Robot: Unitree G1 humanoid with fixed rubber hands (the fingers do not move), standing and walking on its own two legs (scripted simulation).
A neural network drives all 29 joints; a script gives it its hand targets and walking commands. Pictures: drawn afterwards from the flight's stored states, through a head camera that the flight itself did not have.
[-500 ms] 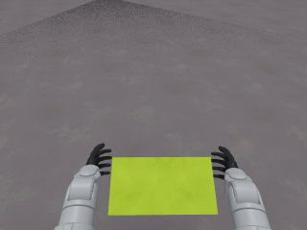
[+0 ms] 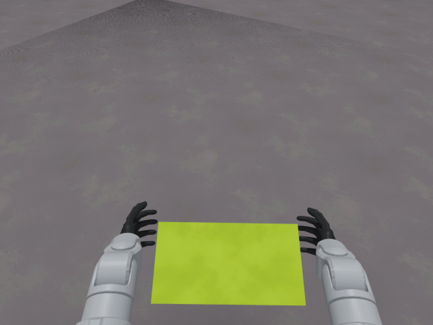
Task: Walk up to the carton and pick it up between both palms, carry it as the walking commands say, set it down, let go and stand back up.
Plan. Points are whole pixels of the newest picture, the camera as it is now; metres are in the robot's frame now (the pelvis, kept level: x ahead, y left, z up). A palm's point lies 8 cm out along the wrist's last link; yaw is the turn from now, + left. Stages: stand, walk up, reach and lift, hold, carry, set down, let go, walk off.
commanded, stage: carry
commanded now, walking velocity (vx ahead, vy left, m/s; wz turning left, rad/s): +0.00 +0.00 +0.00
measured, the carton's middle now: (226, 262) +0.29 +0.00 -0.10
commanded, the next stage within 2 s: hold in 0.28 s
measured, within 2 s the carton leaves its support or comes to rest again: neither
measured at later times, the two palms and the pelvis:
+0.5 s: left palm (129, 232) +0.27 +0.17 +0.05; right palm (332, 237) +0.27 -0.19 +0.04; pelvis +0.01 +0.00 +0.01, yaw +7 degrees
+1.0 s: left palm (137, 223) +0.29 +0.16 +0.06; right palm (338, 223) +0.29 -0.20 +0.06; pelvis -0.01 -0.04 +0.01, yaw +8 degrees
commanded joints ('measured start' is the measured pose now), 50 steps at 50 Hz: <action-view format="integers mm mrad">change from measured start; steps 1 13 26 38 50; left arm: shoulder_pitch -530 -566 -594 -853 -824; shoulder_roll -759 -887 -1050 -1017 -1087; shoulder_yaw -493 -578 -583 -393 -392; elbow -144 -264 -20 132 183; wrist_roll -200 -256 -212 -142 -169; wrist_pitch -71 -33 -22 -86 -92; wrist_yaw -271 -287 -296 -356 -439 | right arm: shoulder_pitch -597 -632 -602 -966 -869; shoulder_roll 716 839 814 977 1047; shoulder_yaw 527 611 446 427 340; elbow -178 -311 -157 0 23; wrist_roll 207 256 186 214 168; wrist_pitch -73 -42 15 -14 -29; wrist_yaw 251 261 363 406 371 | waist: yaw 8 9 -151 -24 -95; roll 4 -7 1 -110 5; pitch -340 -366 -194 -285 -390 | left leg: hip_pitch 100 123 290 179 214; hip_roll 169 163 56 -14 -25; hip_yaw -148 -133 -277 -194 -178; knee -111 -84 -230 -195 -194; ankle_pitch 193 239 286 -10 150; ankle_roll -19 -14 -79 -23 -40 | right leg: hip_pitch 125 157 158 153 255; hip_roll -91 -103 81 55 35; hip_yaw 74 87 146 152 146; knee -54 -53 -243 -280 -295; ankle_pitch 180 249 199 -71 147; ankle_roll -43 -48 -28 -1 3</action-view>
